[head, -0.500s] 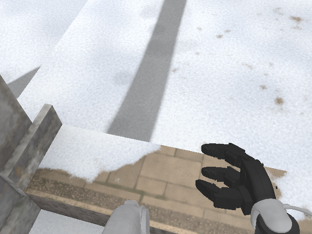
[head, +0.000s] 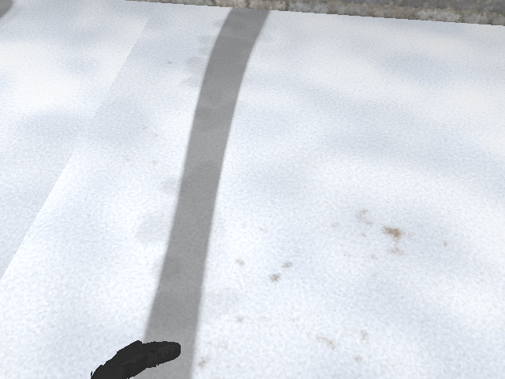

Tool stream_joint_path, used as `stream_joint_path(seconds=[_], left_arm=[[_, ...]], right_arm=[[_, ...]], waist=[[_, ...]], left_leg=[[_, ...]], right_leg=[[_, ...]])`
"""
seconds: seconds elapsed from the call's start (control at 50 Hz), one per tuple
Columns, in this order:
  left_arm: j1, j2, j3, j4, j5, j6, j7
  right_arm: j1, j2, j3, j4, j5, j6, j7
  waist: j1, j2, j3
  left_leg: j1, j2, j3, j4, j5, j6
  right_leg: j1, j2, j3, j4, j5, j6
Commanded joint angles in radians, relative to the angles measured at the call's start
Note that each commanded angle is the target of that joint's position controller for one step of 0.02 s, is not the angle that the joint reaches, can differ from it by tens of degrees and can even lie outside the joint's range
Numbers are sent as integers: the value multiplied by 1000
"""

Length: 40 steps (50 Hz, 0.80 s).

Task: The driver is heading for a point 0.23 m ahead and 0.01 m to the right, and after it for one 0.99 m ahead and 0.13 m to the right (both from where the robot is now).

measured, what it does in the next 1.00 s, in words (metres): climbs: left foot, then right foot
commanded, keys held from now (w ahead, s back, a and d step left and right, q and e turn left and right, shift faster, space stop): shift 1.00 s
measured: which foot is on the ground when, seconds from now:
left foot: up 0.00-0.30, down 0.32-1.00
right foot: down 0.00-0.30, up 0.32-0.70, down 0.72-1.00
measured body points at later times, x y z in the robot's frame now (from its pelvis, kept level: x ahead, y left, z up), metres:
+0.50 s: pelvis +0.38 -0.01 +0.09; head +0.42 +0.00 +0.54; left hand +0.50 +0.24 -0.04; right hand +0.44 -0.25 -0.04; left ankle +0.46 +0.05 -0.65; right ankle +0.32 -0.14 -0.56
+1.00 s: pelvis +0.43 -0.06 +0.09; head +0.43 -0.06 +0.54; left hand +0.51 +0.19 -0.04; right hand +0.48 -0.30 -0.05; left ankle +0.46 +0.05 -0.65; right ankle +0.47 -0.16 -0.65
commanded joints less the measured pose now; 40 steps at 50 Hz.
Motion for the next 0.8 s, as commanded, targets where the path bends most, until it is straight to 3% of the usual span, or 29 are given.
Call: stream_joint_path(seconds=[0.02, 0.04, 0.06, 0.1, 0.12, 0.16, 0.18, 0.2, 0.24, 0.26, 0.28, 0.3, 0.32, 0.34, 0.36, 0.38, 0.4, 0.44, 0.48, 0.52, 0.58, 0.62, 0.66, 0.7, 0.72, 0.74, 0.76, 0.78, 0.8], left_arm=[[226, 164, 97, 133, 6, -33, -1], [269, 87, 76, 199, 19, -52, 2], [253, 55, 64, 197, 22, -59, 8], [178, 35, 45, 204, 1, -78, 9], [176, 92, 56, 207, -4, -90, 17], [157, 148, 65, 205, -14, -100, 36], [221, 183, 70, 216, -37, -107, 40], [278, 216, 78, 226, -52, -120, 40], [327, 275, 96, 229, -57, -121, 40], [335, 277, 100, 230, -52, -110, 49], [337, 281, 100, 230, -50, -97, 58], [323, 287, 102, 223, -50, -81, 67], [350, 220, 94, 199, -49, -62, 75], [564, 100, 67, 184, -74, -50, 80], [600, 152, 68, 192, -65, -41, 81], [535, 200, 73, 185, -45, -33, 77], [438, 218, 74, 167, -16, -27, 69], [357, 205, 67, 142, 15, 8, 42], [358, 158, 56, 136, 16, 42, 32], [369, 132, 42, 143, 10, 52, 36], [324, 145, 36, 155, -6, 53, 53], [278, 154, 34, 154, -9, 53, 61], [244, 146, 30, 153, -7, 51, 65], [229, 145, 26, 154, 7, 40, 67], [237, 173, 29, 148, 18, 32, 70], [225, 224, 37, 139, 20, 28, 73], [178, 208, 38, 140, -3, 34, 73], [156, 167, 30, 136, -7, 33, 69], [154, 157, 28, 143, -9, 33, 68]], right_arm=[[-243, 122, 44, -299, -33, -22, -4], [-286, 127, 59, -317, -33, 4, -19], [-233, 83, 60, -290, -15, 38, -25], [-207, 15, 49, -284, 0, 74, -34], [-248, -34, 43, -314, -10, 72, -36], [-250, -28, 50, -298, -22, 47, -27], [-249, 14, 60, -273, -7, 37, -17], [-247, 22, 60, -267, -4, 33, -8], [-224, -22, 43, -222, -14, 39, -11], [-178, -54, 29, -191, -24, 40, -17], [-94, -64, 22, -165, -42, 31, -23], [-5, -85, 12, -129, -54, 22, -32], [6, -147, 3, -109, -65, 17, -32], [6, -158, 20, -130, -66, 5, -32], [-9, -159, 13, -146, -15, 5, -24], [-131, -119, 20, -179, 1, 11, -35], [-197, -47, 43, -190, 2, 16, -43], [-182, -15, 61, -169, 1, 22, -54], [-148, -59, 54, -140, -3, 25, -52], [-169, -91, 47, -126, -15, 32, -40], [-171, -100, 42, -112, -14, 43, -27], [-178, -94, 42, -108, -11, 56, -23], [-197, -91, 41, -107, -10, 74, -28], [-188, -82, 43, -101, -8, 93, -38], [-165, -67, 45, -101, -14, 99, -44], [-90, -48, 41, -100, -15, 107, -46], [-65, -33, 42, -76, 1, 122, -49], [-100, -52, 38, -69, -5, 132, -50], [-135, -62, 34, -74, -7, 134, -49]], waist=[[42, -13, 49], [29, 41, 126], [-14, 54, 159], [-81, 28, 203], [-80, -2, 224], [-81, -31, 166], [-40, -12, 81], [-21, -42, 35], [-1, -53, -9], [-17, -73, -30], [-77, -86, -37], [-130, -99, -42], [-108, 53, -81], [27, 168, -256], [-1, 76, -378], [18, 28, -319], [33, -45, -222], [42, -48, -138], [63, 8, -103], [94, 52, -87], [79, 120, -73], [64, 121, -53], [60, 103, -9], [56, 59, 44], [43, 5, 49], [-17, -111, 62], [-30, -187, 64], [-25, -149, 92], [-18, -135, 109]], left_leg=[[-734, -64, -43, 749, -129, 24], [-797, -55, -38, 756, -196, 34], [-755, -48, -37, 621, -253, 5], [-596, -30, -23, 219, -280, -27], [-516, -14, 46, -13, -254, -55], [-258, -13, 155, -412, -20, -71], [-85, -37, 180, -544, 196, -72], [13, -56, 177, -652, 314, -71], [51, -113, 195, -785, 372, -70], [87, -138, 211, -830, 381, -64], [194, -124, 188, -921, 445, -48], [282, -62, 140, -995, 517, -22], [404, 127, -6, -904, 1015, 41], [680, 396, -287, -655, 1721, 189], [708, 433, -362, -700, 1591, 254], [598, 382, -341, -790, 1214, 265], [446, 311, -279, -857, 960, 216], [277, 247, -192, -930, 894, 164], [143, 206, -117, -963, 909, 130], [57, 156, -43, -971, 886, 105], [2, 121, 2, -991, 718, 74], [-24, 125, -16, -1006, 495, 72], [-69, 130, -46, -1005, 245, 64], [-131, 110, -73, -975, -12, 13], [-152, 88, -77, -939, -141, -20], [-160, 6, -22, -872, -277, -46], [-24, -45, 40, -870, -271, -63], [72, -34, 30, -878, -204, -70], [107, -21, 15, -891, -156, -69]], right_leg=[[491, -300, 790, -775, -93, -142], [429, -261, 592, -712, 150, -105], [361, -240, 449, -724, 322, -87], [208, -177, 257, -831, 601, -22], [192, -150, 203, -898, 788, -23], [195, -42, 87, -904, 941, -11], [223, -53, 88, -926, 933, -19], [312, -89, 116, -929, 952, -20], [555, -108, 132, -865, 1070, 18], [641, -103, 119, -766, 1137, 53], [651, -91, 109, -613, 1173, 78], [621, -53, 88, -410, 1058, 96], [477, 78, 28, -7, 215, 110], [238, 138, 220, 281, -211, 116], [170, 111, 340, 349, -118, 112], [121, 56, 294, 325, -20, 114], [121, 9, 258, 226, 39, 117], [187, -26, 232, 77, 71, 137], [285, -33, 188, -42, 101, 149], [344, -42, 160, -177, 151, 145], [418, -51, 137, -315, 264, 131], [448, -58, 137, -382, 305, 126], [490, -59, 128, -488, 332, 115], [556, -80, 152, -652, 394, 88], [580, -157, 241, -702, 435, 69], [566, -264, 353, -748, 519, 41], [401, -293, 387, -815, 382, -2], [301, -248, 377, -862, 227, 17], [272, -204, 347, -871, 152, 42]])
